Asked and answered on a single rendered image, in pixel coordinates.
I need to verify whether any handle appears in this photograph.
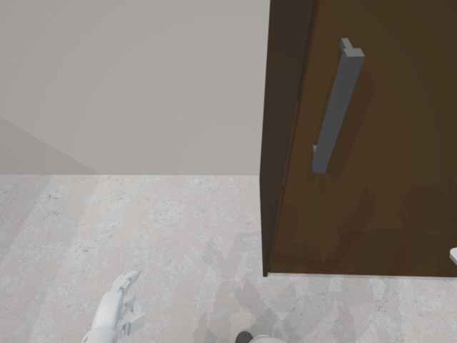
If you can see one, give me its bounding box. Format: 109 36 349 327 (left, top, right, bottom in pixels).
312 38 365 173

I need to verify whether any robot left forearm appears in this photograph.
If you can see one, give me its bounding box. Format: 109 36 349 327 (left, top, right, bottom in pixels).
81 327 118 343

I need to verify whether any robot left hand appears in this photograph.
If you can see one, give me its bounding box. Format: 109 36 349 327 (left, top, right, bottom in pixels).
91 270 145 341

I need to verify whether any wardrobe door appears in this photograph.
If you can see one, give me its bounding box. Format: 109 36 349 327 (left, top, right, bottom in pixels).
270 0 457 277

